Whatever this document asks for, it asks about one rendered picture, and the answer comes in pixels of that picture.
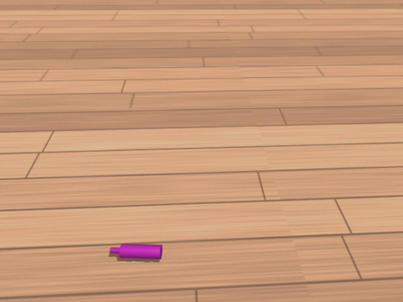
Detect bottle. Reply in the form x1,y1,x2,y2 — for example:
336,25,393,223
110,243,162,259

